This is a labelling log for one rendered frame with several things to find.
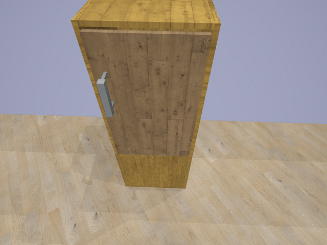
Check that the cupboard door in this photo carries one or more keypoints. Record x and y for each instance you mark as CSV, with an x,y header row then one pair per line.
x,y
155,80

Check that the handle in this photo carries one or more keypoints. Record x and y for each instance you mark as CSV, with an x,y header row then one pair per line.
x,y
105,97

